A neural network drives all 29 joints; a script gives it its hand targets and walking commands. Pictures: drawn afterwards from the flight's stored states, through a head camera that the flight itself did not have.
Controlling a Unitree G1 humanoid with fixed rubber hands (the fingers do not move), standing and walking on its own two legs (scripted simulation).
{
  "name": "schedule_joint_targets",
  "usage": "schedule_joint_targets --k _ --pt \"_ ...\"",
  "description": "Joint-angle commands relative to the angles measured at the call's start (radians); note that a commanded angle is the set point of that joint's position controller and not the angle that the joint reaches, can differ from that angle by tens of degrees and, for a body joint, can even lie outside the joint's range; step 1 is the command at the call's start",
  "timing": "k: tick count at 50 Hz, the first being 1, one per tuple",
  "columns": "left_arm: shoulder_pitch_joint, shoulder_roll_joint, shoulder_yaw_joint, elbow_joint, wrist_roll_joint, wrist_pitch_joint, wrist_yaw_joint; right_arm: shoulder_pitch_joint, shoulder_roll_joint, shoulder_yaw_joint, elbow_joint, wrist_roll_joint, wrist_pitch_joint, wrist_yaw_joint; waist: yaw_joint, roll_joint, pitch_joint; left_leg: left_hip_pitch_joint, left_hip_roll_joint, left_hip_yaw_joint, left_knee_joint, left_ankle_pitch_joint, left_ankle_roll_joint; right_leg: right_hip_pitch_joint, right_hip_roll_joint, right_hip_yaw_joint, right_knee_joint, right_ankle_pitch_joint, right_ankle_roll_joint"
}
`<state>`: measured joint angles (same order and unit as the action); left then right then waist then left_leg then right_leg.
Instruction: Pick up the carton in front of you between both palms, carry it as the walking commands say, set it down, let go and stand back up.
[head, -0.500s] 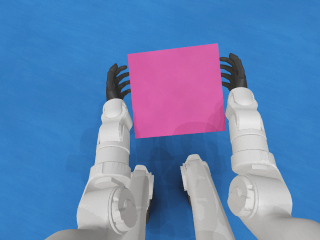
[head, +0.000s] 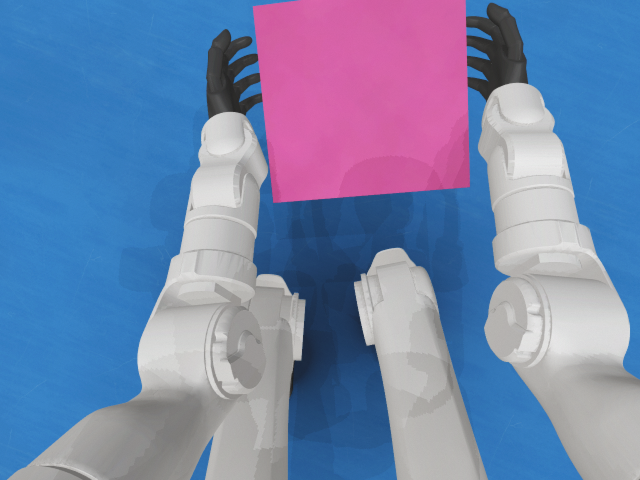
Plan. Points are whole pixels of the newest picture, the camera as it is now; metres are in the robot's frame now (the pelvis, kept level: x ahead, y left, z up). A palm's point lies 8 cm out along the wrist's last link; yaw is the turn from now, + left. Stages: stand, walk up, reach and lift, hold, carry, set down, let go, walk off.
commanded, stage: set down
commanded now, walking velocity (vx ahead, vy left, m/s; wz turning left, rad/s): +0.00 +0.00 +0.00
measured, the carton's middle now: (360, 115) +0.49 -0.11 -0.23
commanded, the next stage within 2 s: none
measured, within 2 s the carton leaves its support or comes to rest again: rests again in 0.68 s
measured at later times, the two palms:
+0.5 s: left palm (249, 123) +0.51 +0.04 -0.21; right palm (480, 97) +0.48 -0.26 -0.21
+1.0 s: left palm (252, 117) +0.52 +0.03 -0.22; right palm (479, 106) +0.48 -0.27 -0.23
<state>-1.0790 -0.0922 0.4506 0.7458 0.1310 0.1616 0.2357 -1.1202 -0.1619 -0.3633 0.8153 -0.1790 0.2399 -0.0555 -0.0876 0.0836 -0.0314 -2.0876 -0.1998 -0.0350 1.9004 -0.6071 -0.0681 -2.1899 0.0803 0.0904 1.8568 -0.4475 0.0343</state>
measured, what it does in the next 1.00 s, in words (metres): lowers itself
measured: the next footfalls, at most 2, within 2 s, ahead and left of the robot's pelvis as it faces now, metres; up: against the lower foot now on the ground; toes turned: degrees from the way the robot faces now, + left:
none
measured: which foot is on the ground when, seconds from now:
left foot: down 0.00-1.00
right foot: down 0.00-1.00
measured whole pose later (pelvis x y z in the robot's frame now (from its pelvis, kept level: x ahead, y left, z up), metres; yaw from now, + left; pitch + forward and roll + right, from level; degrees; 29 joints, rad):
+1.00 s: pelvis -0.01 +0.00 -0.07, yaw +1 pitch +40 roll +2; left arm -1.34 0.04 0.37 0.99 0.10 0.13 0.13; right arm -1.31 -0.34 -0.33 1.08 -0.09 0.18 0.06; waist -0.12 0.08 0.21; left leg -2.24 -0.22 -0.03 2.16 -0.62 -0.08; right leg -2.32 0.01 0.04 2.11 -0.48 0.01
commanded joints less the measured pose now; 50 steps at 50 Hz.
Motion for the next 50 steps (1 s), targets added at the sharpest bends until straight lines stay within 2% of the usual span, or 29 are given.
schedule_joint_targets --k 1,5,6,7,8,9,10,11,13,14,16,18,21,27,30,31,32,34,35,36,37,39,41,42,43,46,47,49,50 --pt "-0.676 -0.797 -0.518 -0.008 -0.124 -0.001 -0.223 -0.554 0.770 0.376 -0.037 0.129 -0.043 0.268 -0.100 -0.064 -1.108 0.307 -0.046 0.081 -0.141 0.167 0.016 0.833 0.019 -0.119 -0.096 0.260 -0.016" --pt "-0.723 -0.730 -0.465 0.024 -0.102 0.004 -0.222 -0.566 0.718 0.371 -0.005 0.138 -0.035 0.274 -0.096 -0.054 -1.001 0.294 -0.031 0.089 -0.093 0.168 0.019 0.739 0.003 -0.115 -0.047 0.235 -0.017" --pt "-0.726 -0.770 -0.512 -0.016 -0.130 0.003 -0.221 -0.588 0.728 0.363 -0.046 0.135 -0.045 0.281 -0.132 -0.023 -1.076 0.268 -0.038 0.089 -0.083 0.188 0.014 0.801 0.010 -0.126 -0.037 0.306 -0.031" --pt "-0.706 -0.764 -0.489 0.068 -0.103 0.014 -0.223 -0.607 0.725 0.348 -0.027 0.117 -0.037 0.277 -0.091 0.005 -1.050 0.256 -0.043 0.087 -0.058 0.196 0.022 0.707 0.002 -0.107 -0.011 0.276 -0.036" --pt "-0.700 -0.763 -0.496 0.040 -0.120 0.012 -0.225 -0.628 0.659 0.331 -0.010 0.091 -0.035 0.281 -0.150 -0.058 -1.022 0.263 -0.040 0.084 -0.073 0.204 0.027 0.709 -0.011 -0.137 -0.017 0.299 -0.026" --pt "-0.683 -0.733 -0.450 0.064 -0.096 0.012 -0.222 -0.621 0.697 0.361 -0.006 0.133 -0.040 0.290 -0.090 -0.039 -1.001 0.293 -0.044 0.096 -0.075 0.193 0.025 0.647 -0.008 -0.156 0.003 0.250 -0.021" --pt "-0.704 -0.802 -0.484 0.093 -0.127 0.020 -0.221 -0.666 0.671 0.366 -0.060 0.125 -0.048 0.297 -0.164 -0.028 -1.045 0.306 -0.051 0.088 -0.039 0.209 0.025 0.708 -0.001 -0.122 -0.015 0.284 -0.031" --pt "-0.774 -0.803 -0.517 -0.014 -0.162 0.000 -0.222 -0.691 0.674 0.369 -0.061 0.162 -0.049 0.299 -0.145 -0.014 -1.105 0.306 -0.053 0.093 -0.023 0.237 0.021 0.731 -0.003 -0.123 0.014 0.318 -0.034" --pt "-0.732 -0.746 -0.479 0.089 -0.122 0.016 -0.228 -0.618 0.682 0.360 0.021 0.151 -0.034 0.293 -0.125 -0.031 -1.007 0.245 -0.035 0.095 -0.003 0.209 0.028 0.690 -0.001 -0.112 0.035 0.315 -0.034" --pt "-0.793 -0.739 -0.499 0.022 -0.140 0.006 -0.238 -0.700 0.686 0.367 -0.053 0.149 -0.042 0.300 -0.161 -0.084 -1.024 0.247 -0.050 0.092 0.015 0.215 0.036 0.710 -0.011 -0.130 0.046 0.321 -0.025" --pt "-0.756 -0.774 -0.472 0.066 -0.125 0.023 -0.237 -0.761 0.685 0.406 -0.105 0.190 -0.047 0.305 -0.083 -0.022 -1.055 0.206 -0.048 0.119 0.018 0.228 0.040 0.698 -0.004 -0.117 0.046 0.312 -0.023" --pt "-0.802 -0.786 -0.540 0.016 -0.152 0.008 -0.247 -0.743 0.688 0.399 -0.060 0.217 -0.057 0.301 -0.152 0.013 -1.068 0.215 -0.045 0.123 0.057 0.239 0.032 0.732 0.008 -0.124 0.054 0.373 -0.011" --pt "-0.805 -0.766 -0.533 0.031 -0.166 -0.008 -0.247 -0.743 0.698 0.444 -0.031 0.283 -0.066 0.293 -0.130 0.006 -1.025 0.203 -0.031 0.108 0.091 0.259 0.036 0.759 -0.011 -0.087 0.073 0.406 -0.025" --pt "-0.756 -0.742 -0.505 0.101 -0.144 0.006 -0.274 -0.662 0.684 0.327 0.046 0.197 -0.064 0.312 -0.153 0.048 -0.862 0.113 -0.036 0.092 0.027 0.188 0.034 0.617 -0.013 -0.117 0.074 0.338 -0.046" --pt "-0.718 -0.744 -0.395 0.176 -0.088 0.025 -0.283 -0.717 0.643 0.283 0.090 0.132 -0.050 0.321 -0.107 0.054 -0.792 0.071 -0.049 0.115 0.049 0.122 0.041 0.545 -0.005 -0.099 0.053 0.177 -0.066" --pt "-0.747 -0.689 -0.433 0.201 -0.116 0.021 -0.287 -0.653 0.611 0.237 0.162 0.093 -0.043 0.321 -0.205 0.022 -0.737 0.064 -0.027 0.094 0.036 0.123 0.034 0.510 -0.030 -0.126 0.073 0.212 -0.055" --pt "-0.770 -0.734 -0.461 0.119 -0.118 0.009 -0.285 -0.670 0.614 0.261 0.119 0.117 -0.058 0.316 -0.146 0.062 -0.772 0.123 -0.034 0.091 0.038 0.167 0.028 0.514 -0.022 -0.112 0.063 0.220 -0.068" --pt "-0.762 -0.673 -0.396 0.171 -0.100 0.006 -0.286 -0.651 0.617 0.231 0.128 0.127 -0.058 0.325 -0.131 0.102 -0.756 0.116 -0.034 0.092 0.016 0.132 0.049 0.459 -0.005 -0.109 0.064 0.201 -0.078" --pt "-0.777 -0.696 -0.439 0.117 -0.134 -0.009 -0.278 -0.692 0.576 0.226 0.090 0.127 -0.071 0.326 -0.196 0.063 -0.784 0.135 -0.037 0.063 0.017 0.166 0.050 0.453 -0.020 -0.134 0.086 0.226 -0.073" --pt "-0.766 -0.667 -0.391 0.167 -0.099 -0.006 -0.278 -0.685 0.600 0.262 0.113 0.145 -0.071 0.324 -0.140 0.066 -0.753 0.139 -0.040 0.092 0.043 0.168 0.052 0.460 -0.020 -0.106 0.082 0.213 -0.073" --pt "-0.721 -0.674 -0.382 0.193 -0.126 -0.005 -0.283 -0.712 0.561 0.301 0.109 0.130 -0.073 0.309 -0.149 -0.020 -0.705 0.096 -0.032 0.075 0.067 0.140 0.040 0.482 -0.026 -0.107 0.077 0.174 -0.058" --pt "-0.772 -0.622 -0.383 0.191 -0.086 -0.009 -0.288 -0.699 0.559 0.252 0.103 0.116 -0.078 0.313 -0.161 0.047 -0.719 0.083 -0.031 0.083 0.052 0.142 0.054 0.466 -0.011 -0.102 0.070 0.201 -0.068" --pt "-0.678 -0.592 -0.365 0.215 -0.063 -0.015 -0.274 -0.697 0.543 0.288 0.137 0.157 -0.077 0.323 -0.057 0.036 -0.667 0.091 -0.023 0.086 0.059 0.181 0.053 0.425 -0.018 -0.081 0.099 0.233 -0.058" --pt "-0.661 -0.609 -0.361 0.286 -0.090 -0.010 -0.284 -0.685 0.527 0.291 0.131 0.154 -0.083 0.320 -0.121 0.001 -0.664 0.081 -0.024 0.079 0.047 0.128 0.062 0.431 -0.027 -0.110 0.100 0.203 -0.055" --pt "-0.672 -0.560 -0.347 0.288 -0.071 -0.008 -0.277 -0.678 0.529 0.295 0.115 0.153 -0.087 0.323 -0.063 0.014 -0.637 0.081 -0.026 0.088 0.062 0.142 0.055 0.440 -0.018 -0.084 0.099 0.189 -0.058" --pt "-0.732 -0.615 -0.377 0.268 -0.084 -0.016 -0.293 -0.659 0.514 0.222 0.189 0.126 -0.089 0.315 -0.139 0.057 -0.609 0.044 -0.016 0.074 0.065 0.168 0.050 0.421 -0.023 -0.091 0.113 0.241 -0.073" --pt "-0.703 -0.556 -0.354 0.282 -0.080 -0.016 -0.297 -0.696 0.495 0.226 0.153 0.138 -0.099 0.310 -0.144 -0.008 -0.632 0.100 -0.015 0.064 0.078 0.150 0.057 0.396 -0.025 -0.116 0.117 0.202 -0.048" --pt "-0.618 -0.548 -0.328 0.310 -0.041 -0.016 -0.292 -0.652 0.439 0.247 0.195 0.162 -0.107 0.304 -0.046 0.069 -0.590 0.063 -0.025 0.083 0.043 0.141 0.049 0.399 -0.018 -0.090 0.095 0.187 -0.064" --pt "-0.646 -0.571 -0.333 0.277 -0.049 -0.028 -0.292 -0.672 0.503 0.243 0.217 0.163 -0.102 0.309 -0.066 0.025 -0.626 0.037 -0.012 0.078 0.093 0.196 0.049 0.443 -0.024 -0.066 0.123 0.260 -0.073"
